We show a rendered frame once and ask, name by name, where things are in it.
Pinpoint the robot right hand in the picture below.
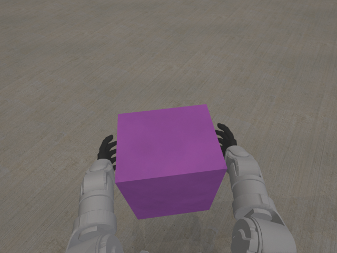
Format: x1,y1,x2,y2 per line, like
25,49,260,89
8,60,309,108
215,123,237,156

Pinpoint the right robot upper arm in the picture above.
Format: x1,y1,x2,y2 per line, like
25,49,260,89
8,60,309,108
231,216,296,253

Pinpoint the left robot upper arm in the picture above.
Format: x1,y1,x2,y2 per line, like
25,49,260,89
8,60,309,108
66,233,124,253

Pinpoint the robot left hand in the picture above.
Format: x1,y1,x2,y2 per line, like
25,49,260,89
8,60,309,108
97,135,117,171

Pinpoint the carton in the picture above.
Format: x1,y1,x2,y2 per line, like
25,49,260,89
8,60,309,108
115,104,227,220

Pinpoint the robot right forearm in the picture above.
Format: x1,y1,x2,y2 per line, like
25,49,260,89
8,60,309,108
224,145,297,253

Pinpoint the robot left forearm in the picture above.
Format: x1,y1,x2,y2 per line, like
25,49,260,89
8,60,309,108
65,159,117,253

